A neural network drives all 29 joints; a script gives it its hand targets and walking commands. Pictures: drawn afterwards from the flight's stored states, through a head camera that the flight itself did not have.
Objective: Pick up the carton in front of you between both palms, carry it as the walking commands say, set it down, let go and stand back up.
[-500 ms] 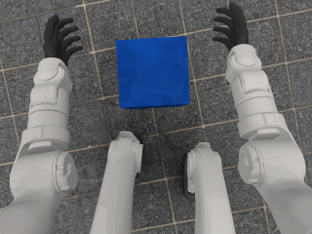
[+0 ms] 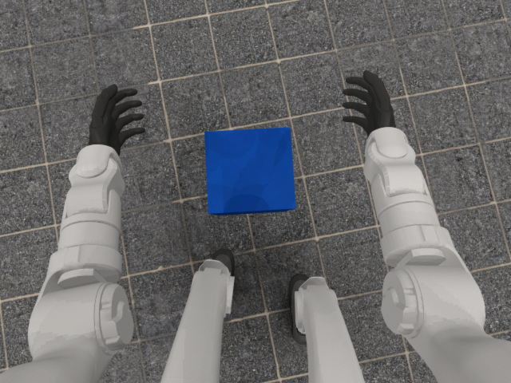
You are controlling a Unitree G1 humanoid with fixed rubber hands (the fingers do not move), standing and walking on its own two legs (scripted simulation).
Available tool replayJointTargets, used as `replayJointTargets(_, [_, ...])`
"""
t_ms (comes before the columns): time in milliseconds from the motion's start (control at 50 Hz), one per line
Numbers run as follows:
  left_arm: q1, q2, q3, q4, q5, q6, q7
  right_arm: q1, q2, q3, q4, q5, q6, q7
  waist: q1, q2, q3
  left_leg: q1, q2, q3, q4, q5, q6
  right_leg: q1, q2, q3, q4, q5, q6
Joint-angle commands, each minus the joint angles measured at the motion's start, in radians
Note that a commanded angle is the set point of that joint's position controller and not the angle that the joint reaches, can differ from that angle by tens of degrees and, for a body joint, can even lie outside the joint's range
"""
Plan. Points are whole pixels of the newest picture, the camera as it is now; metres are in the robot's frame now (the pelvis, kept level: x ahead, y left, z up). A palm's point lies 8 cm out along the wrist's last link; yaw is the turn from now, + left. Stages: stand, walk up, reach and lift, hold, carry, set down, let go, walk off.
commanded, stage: let go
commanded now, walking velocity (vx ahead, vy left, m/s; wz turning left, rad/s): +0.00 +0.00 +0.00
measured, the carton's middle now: (249, 177) +0.45 +0.06 -0.52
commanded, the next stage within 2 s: stand in 1.18 s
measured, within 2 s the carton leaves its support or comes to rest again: neither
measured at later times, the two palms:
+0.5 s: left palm (44, 251) +0.28 +0.25 +0.03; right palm (476, 238) +0.34 -0.19 +0.02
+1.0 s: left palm (53, 298) +0.25 +0.21 +0.07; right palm out of the picture +0.26 -0.25 +0.07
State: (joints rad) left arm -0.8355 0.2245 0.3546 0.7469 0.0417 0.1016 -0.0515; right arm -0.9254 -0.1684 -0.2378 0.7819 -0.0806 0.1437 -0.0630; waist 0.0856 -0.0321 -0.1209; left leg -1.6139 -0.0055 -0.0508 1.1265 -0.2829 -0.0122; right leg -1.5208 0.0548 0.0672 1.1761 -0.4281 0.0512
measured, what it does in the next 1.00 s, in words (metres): rises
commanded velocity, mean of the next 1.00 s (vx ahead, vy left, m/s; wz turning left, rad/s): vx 0.00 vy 0.00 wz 0.00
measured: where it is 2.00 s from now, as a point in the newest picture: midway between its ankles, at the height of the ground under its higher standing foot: (260, 307)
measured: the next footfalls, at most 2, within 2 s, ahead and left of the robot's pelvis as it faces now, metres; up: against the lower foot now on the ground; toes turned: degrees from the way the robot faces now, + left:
none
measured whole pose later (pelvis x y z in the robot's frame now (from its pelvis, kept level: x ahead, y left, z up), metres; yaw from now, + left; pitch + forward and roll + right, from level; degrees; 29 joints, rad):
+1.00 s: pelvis +0.09 -0.02 +0.13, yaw +2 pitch -3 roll +1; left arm 0.21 0.21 0.06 0.43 0.02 0.12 -0.08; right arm 0.22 -0.20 -0.03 0.43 -0.02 0.11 0.06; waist -0.01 -0.03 0.09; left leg -0.13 0.00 -0.05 0.40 -0.21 -0.03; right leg -0.05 0.01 0.07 0.44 -0.33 -0.01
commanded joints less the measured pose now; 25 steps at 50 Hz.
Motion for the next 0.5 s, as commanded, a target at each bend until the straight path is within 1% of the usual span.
replayJointTargets(0, [0.002,0.119,-0.003,-0.136,0.036,-0.016,-0.020,-0.010,-0.030,-0.010,-0.149,-0.038,-0.014,-0.022,0.026,0.006,-0.931,0.879,-0.050,0.114,-0.097,0.398,-0.020,0.381,0.062,-0.119,-0.194,0.253,0.019])
replayJointTargets(40, [0.099,0.121,-0.026,-0.181,0.051,-0.015,-0.033,0.098,-0.010,-0.003,-0.211,-0.047,-0.017,-0.034,0.022,0.018,-0.914,0.964,-0.048,0.104,-0.139,0.432,-0.014,0.433,0.062,-0.117,-0.237,0.277,0.020])
replayJointTargets(80, [0.175,0.122,-0.049,-0.231,0.054,-0.018,-0.043,0.179,-0.003,0.012,-0.274,-0.045,-0.026,-0.037,0.020,0.036,-0.865,1.046,-0.042,0.087,-0.181,0.454,-0.012,0.457,0.058,-0.114,-0.281,0.275,0.018])
replayJointTargets(120, [0.238,0.121,-0.075,-0.273,0.045,-0.025,-0.050,0.243,-0.005,0.030,-0.330,-0.032,-0.039,-0.034,0.017,0.054,-0.803,1.117,-0.034,0.067,-0.219,0.458,-0.013,0.472,0.052,-0.109,-0.324,0.257,0.013])
replayJointTargets(160, [0.307,0.115,-0.104,-0.299,0.027,-0.034,-0.055,0.312,-0.012,0.046,-0.361,-0.015,-0.054,-0.024,0.011,0.066,-0.738,1.177,-0.027,0.048,-0.254,0.454,-0.014,0.488,0.046,-0.105,-0.363,0.236,0.006])
replayJointTargets(240, [0.461,0.085,-0.156,-0.300,-0.011,-0.059,-0.058,0.466,-0.026,0.063,-0.350,0.005,-0.087,0.005,-0.008,0.074,-0.613,1.272,-0.015,0.019,-0.319,0.451,-0.019,0.537,0.038,-0.101,-0.429,0.214,-0.007])
replayJointTargets(340, [0.668,0.057,-0.200,-0.305,-0.036,-0.094,-0.044,0.675,-0.037,0.076,-0.308,0.014,-0.128,0.038,-0.026,0.084,-0.493,1.384,-0.007,0.000,-0.397,0.518,-0.024,0.639,0.029,-0.090,-0.512,0.246,-0.017])
replayJointTargets(420, [0.819,0.053,-0.225,-0.336,-0.047,-0.120,-0.027,0.813,-0.054,0.087,-0.309,0.020,-0.158,0.056,-0.031,0.086,-0.391,1.466,-0.008,0.001,-0.472,0.550,-0.025,0.771,0.020,-0.080,-0.595,0.287,-0.022])
replayJointTargets(480, [0.913,0.055,-0.246,-0.372,-0.055,-0.133,-0.017,0.899,-0.070,0.100,-0.328,0.027,-0.177,0.068,-0.035,0.070,-0.310,1.512,-0.015,0.011,-0.536,0.539,-0.027,0.907,0.014,-0.072,-0.662,0.324,-0.025])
